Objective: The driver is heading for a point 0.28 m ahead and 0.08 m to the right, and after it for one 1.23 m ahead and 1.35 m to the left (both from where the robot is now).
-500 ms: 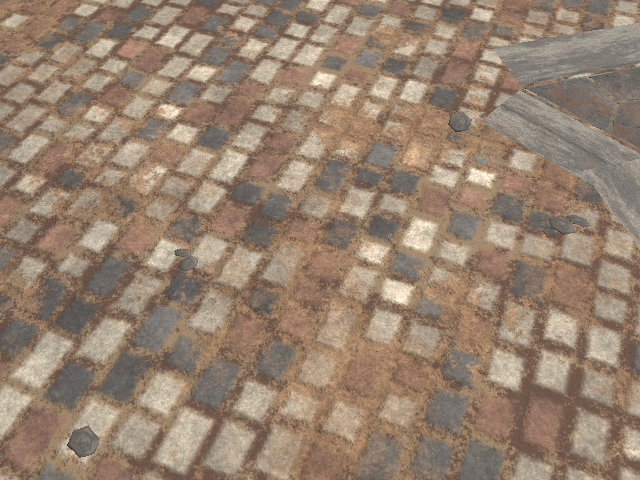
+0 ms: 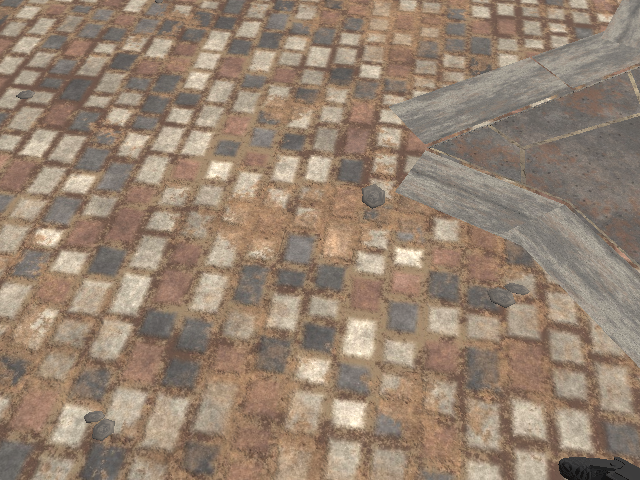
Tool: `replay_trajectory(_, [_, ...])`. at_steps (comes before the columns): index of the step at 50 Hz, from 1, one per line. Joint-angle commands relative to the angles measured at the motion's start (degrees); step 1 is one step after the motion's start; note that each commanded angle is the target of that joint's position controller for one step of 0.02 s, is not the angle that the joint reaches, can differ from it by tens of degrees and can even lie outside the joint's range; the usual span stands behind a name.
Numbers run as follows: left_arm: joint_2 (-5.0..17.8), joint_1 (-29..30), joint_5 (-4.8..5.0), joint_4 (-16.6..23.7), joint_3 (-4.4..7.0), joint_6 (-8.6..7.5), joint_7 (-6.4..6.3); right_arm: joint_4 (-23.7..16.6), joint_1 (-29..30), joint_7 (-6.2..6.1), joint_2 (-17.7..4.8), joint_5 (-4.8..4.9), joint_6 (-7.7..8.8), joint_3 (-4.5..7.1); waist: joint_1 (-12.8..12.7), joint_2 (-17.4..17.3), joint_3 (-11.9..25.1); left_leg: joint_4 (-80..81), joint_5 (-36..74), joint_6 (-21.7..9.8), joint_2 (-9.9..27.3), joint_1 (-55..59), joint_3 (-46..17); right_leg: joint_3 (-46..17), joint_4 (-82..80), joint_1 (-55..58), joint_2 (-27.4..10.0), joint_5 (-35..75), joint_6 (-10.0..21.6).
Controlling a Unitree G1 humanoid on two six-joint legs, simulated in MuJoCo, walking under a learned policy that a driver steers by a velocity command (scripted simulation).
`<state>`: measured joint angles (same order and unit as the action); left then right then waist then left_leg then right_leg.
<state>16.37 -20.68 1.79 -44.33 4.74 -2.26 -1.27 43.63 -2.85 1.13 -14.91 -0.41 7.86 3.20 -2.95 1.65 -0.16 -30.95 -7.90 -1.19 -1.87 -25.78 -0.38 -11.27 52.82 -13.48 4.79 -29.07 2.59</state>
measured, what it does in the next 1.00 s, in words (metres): walks ahead, turning left: right foot, then left foot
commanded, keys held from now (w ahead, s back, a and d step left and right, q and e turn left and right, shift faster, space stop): w+e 0.10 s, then w+q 0.90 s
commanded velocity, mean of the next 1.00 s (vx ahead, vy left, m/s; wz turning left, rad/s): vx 0.50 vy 0.00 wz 0.20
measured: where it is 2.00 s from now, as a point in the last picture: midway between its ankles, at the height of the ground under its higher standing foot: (249, 289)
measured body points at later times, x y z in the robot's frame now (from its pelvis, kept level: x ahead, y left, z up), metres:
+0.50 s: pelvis +0.25 -0.05 +0.00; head +0.28 -0.06 +0.45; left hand +0.48 +0.18 -0.06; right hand +0.23 -0.33 -0.13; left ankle +0.11 +0.11 -0.67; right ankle +0.32 -0.16 -0.72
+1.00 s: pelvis +0.49 +0.03 -0.01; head +0.53 +0.05 +0.44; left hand +0.46 +0.33 -0.14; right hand +0.75 -0.17 -0.10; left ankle +0.56 +0.13 -0.72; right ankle +0.36 -0.17 -0.66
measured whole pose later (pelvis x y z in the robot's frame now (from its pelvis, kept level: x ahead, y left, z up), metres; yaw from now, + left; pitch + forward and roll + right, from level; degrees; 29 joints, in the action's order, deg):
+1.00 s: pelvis +0.49 +0.03 -0.01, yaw +18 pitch +2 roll -2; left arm 16.8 -16.3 0.8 -47.2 4.6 -4.0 -0.6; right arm 39.9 -5.4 2.7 -17.0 1.3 1.8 4.3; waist -2.0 -0.7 -3.4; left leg -39.5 -11.9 -5.8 -1.0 -29.8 2.5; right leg 5.1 57.1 -9.6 -5.7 -29.3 -2.8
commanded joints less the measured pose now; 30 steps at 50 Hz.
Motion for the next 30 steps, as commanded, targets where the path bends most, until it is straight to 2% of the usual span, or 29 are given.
replay_trajectory(1, [8.3, 1.4, 0.31, 6.0, 1.08, -0.86, -0.05, -0.9, -12.1, -0.49, -7.4, 0.47, -0.93, 2.38, 7.4, -8.4, 6.5, 14.7, -18.6, -9.9, 23.1, 33.3, -31.3, 2.0, 23.2, -32.6, -6.2, 3.5, -0.8])
replay_trajectory(2, [7.5, 3.6, -0.35, 6.6, 1.14, -0.64, 0.04, -0.8, -9.4, -0.52, -6.3, 0.08, -1.36, 1.86, 6.1, -6.1, 2.5, 16.2, -11.8, -8.8, 20.2, 26.1, -24.3, 2.9, 20.5, -30.4, -8.0, 7.2, -1.0])
replay_trajectory(3, [6.6, 4.3, -0.59, 7.0, 1.33, -0.4, 0.28, -0.4, -8.0, -0.63, -5.2, -0.24, -1.46, 1.44, 4.9, -6.9, 0.6, 17.5, -7.0, -8.1, 18.2, 21.8, -19.4, 2.9, 17.8, -28.4, -9.7, 9.5, -0.9])
replay_trajectory(5, [4.1, 3.4, -0.04, 7.3, 1.03, 0.24, 0.79, 0.4, -8.0, -0.68, -5.4, -0.22, -1.11, 1.52, 3.9, -8.4, 0.0, 20.1, -1.7, -8.1, 16.3, 18.2, -12.6, 4.6, 15.5, -25.5, -11.0, 11.8, -1.0])
replay_trajectory(7, [2.1, 4.4, -0.54, 8.0, 0.44, 0.26, 0.64, 2.3, -10.7, -0.26, -6.5, -0.04, -0.48, 1.79, 4.0, -6.5, -0.2, 21.7, 3.0, -10.2, 16.1, 17.5, -10.4, 4.3, 11.4, -25.8, -10.6, 13.8, -1.2])
replay_trajectory(9, [1.6, 6.9, -1.26, 9.2, -0.03, -0.17, 0.68, 3.4, -11.5, -0.15, -7.8, 0.54, -0.62, 1.96, 3.5, -5.6, -0.5, 22.6, 7.8, -11.8, 16.3, 19.0, -9.0, 5.6, 4.7, -27.5, -11.0, 17.4, -1.8])
replay_trajectory(11, [1.1, 10.9, -1.64, 10.2, -0.54, -1.07, 1.2, 3.6, -11.6, -0.32, -8.5, 1.3, -1.33, 1.91, 4.3, -5.4, -1.2, 22.8, 10.6, -11.4, 14.7, 19.1, -6.5, 8.1, -3.9, -26.4, -11.2, 23.1, -2.3])
replay_trajectory(13, [0.2, 15.5, -1.39, 11.1, -1.06, -1.88, 1.82, 4.2, -13.6, -0.45, -9.6, 1.78, -1.96, 1.99, 6.0, -5.4, -1.9, 22.2, 11.1, -10.4, 13.2, 18.3, -4.5, 9.9, -12.1, -22.7, -9.8, 27.4, -2.8])
replay_trajectory(16, [1.0, 20.3, -0.62, 12.4, -1.02, -2.56, 2.76, 5.6, -17.5, -0.49, -11.1, 2.09, -2.71, 2.22, 7.6, -6.7, -2.4, 20.2, 9.2, -10.0, 14.3, 19.9, -5.8, 10.8, -18.7, -19.0, -7.7, 27.6, -3.2])
replay_trajectory(18, [2.5, 21.0, -0.31, 13.0, -0.57, -3.08, 3.18, 6.1, -18.4, -0.64, -11.4, 2.44, -3.3, 2.3, 6.9, -7.9, -2.4, 17.9, 8.0, -9.2, 15.9, 21.7, -8.4, 10.1, -22.3, -16.5, -7.1, 25.4, -2.2])
replay_trajectory(19, [3.5, 19.5, -0.29, 12.7, -0.16, -3.34, 3.22, 6.3, -18.2, -0.79, -11.9, 2.51, -3.62, 2.43, 5.4, -8.4, -1.8, 16.2, 8.7, -8.5, 16.4, 22.0, -9.2, 10.2, -24.1, -13.4, -6.6, 24.2, -1.5])
replay_trajectory(20, [4.6, 15.6, -0.48, 11.6, 0.51, -3.54, 3.03, 6.3, -17.3, -0.94, -12.0, 2.61, -3.87, 2.38, 2.7, -8.2, 0.0, 12.3, 12.7, -7.4, 15.6, 21.0, -8.4, 11.0, -26.7, -6.7, -5.7, 24.6, -0.4])
replay_trajectory(21, [7.2, 8.6, -1.07, 9.4, 1.85, -3.66, 2.45, 6.2, -17.5, -1.0, -10.4, 2.29, -3.83, 1.87, -0.5, -7.0, 4.6, 3.5, 17.0, -5.6, 12.5, 18.1, -6.2, 10.8, -27.4, 4.8, -6.0, 25.3, 1.3])
replay_trajectory(22, [11.5, -1.7, -2.46, 8.1, 3.12, -3.58, 1.64, 4.3, -16.5, -0.92, -6.5, 0.96, -3.51, 0.38, -5.0, -1.2, 13.8, -13.8, 5.8, -3.0, 8.6, 7.7, -3.0, 0.6, -25.1, 21.4, -16.6, 26.4, 5.2])
replay_trajectory(23, [15.4, -4.3, -3.29, 7.6, 3.65, -2.82, 1.49, 2.8, -22.4, -1.05, -0.8, 1.26, -2.52, -1.25, -2.2, 14.1, 20.2, -32.4, -24.1, 0.1, 1.1, -12.2, -0.3, -22.3, -30.0, 35.8, -30.2, 18.8, 12.6])
replay_trajectory(24, [10.7, -4.8, -2.8, 7.3, 2.59, -2.81, 1.65, 3.5, -21.5, -1.01, -6.5, 2.83, -2.08, 0.13, -3.5, 11.4, 19.5, -40.9, -25.4, 0.1, 3.2, -17.8, -6.2, -27.7, -33.6, 32.9, -29.7, 10.6, 13.5])
replay_trajectory(25, [7.6, -1.7, -2.03, 7.1, 1.49, -2.96, 1.67, 2.5, -17.8, -0.96, -9.0, 3.41, -2.17, 0.99, -3.0, 8.9, 11.8, -43.0, -20.8, -0.1, 5.5, -21.0, -5.9, -18.8, -34.4, 27.3, -27.6, 11.5, 11.5])
replay_trajectory(26, [5.6, 1.7, -1.87, 7.0, 0.77, -3.09, 1.82, 2.3, -15.4, -1.08, -8.5, 2.89, -2.5, 1.08, -1.6, 6.1, 7.8, -41.8, -16.2, 0.0, 7.4, -19.5, -5.0, -11.9, -36.0, 20.6, -24.8, 14.7, 10.0])
replay_trajectory(27, [4.0, 4.9, -2.0, 6.7, 0.33, -3.24, 2.08, 2.1, -14.1, -1.16, -8.0, 2.19, -2.99, 1.33, 0.1, 5.3, 4.6, -39.5, -13.0, 0.2, 8.7, -17.7, -4.9, -7.2, -38.2, 14.8, -22.8, 17.8, 9.2])
replay_trajectory(28, [2.9, 7.0, -2.24, 6.4, 0.06, -3.61, 2.2, 2.2, -14.6, -1.06, -7.2, 2.12, -3.8, 1.52, 1.8, 5.6, 2.6, -37.8, -10.8, 0.4, 9.8, -14.8, -5.5, -3.1, -40.3, 10.3, -21.3, 21.1, 8.5])
replay_trajectory(30, [3.2, 8.7, -2.31, 5.4, 0.49, -4.36, 2.04, 1.5, -14.5, -0.82, -4.7, 2.33, -5.18, 1.2, 3.6, 4.7, 0.9, -35.9, -8.3, 1.0, 10.2, -12.8, -5.2, 2.1, -43.3, 6.1, -21.2, 26.5, 8.9])
Velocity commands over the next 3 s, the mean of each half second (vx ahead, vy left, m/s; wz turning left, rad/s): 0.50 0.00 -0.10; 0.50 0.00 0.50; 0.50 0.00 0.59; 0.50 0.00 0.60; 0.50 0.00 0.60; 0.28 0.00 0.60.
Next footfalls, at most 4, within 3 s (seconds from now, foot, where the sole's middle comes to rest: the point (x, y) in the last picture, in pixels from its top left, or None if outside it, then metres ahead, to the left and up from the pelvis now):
0.44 right None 0.36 -0.17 -0.76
0.94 left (279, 419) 0.60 0.14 -0.76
1.44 right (318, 290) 0.94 0.08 -0.76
1.96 left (165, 274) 0.96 0.47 -0.76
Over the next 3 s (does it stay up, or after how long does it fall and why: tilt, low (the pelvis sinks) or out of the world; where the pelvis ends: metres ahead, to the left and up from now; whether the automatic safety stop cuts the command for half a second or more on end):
stays up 1.16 0.72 0.00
